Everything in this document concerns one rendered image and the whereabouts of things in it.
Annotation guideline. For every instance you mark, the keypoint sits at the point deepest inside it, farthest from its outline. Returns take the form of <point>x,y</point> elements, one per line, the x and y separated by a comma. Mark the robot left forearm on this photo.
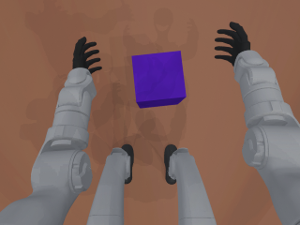
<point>72,114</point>

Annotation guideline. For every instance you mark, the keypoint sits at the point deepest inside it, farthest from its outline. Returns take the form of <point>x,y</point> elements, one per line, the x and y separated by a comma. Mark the right robot foot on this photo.
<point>167,154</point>

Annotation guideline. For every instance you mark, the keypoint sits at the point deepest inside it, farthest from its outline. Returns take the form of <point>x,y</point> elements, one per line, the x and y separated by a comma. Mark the robot right hand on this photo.
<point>239,42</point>

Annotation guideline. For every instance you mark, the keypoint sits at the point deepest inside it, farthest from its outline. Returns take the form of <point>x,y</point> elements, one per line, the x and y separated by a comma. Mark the carton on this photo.
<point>158,79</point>

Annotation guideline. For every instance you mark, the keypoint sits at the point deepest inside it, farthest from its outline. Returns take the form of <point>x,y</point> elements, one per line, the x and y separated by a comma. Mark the right robot upper arm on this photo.
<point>274,151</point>

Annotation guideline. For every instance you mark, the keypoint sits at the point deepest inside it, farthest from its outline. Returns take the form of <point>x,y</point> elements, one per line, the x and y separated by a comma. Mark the robot right forearm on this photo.
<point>260,92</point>

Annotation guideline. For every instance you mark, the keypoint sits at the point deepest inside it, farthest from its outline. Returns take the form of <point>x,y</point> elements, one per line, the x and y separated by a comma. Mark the left robot upper arm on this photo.
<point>58,177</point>

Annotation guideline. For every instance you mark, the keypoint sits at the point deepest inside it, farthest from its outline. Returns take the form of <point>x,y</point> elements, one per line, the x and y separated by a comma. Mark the robot right thigh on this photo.
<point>194,207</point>

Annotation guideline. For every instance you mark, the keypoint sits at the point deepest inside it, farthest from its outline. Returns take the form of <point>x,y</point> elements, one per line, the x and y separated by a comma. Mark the robot left hand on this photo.
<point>80,56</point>

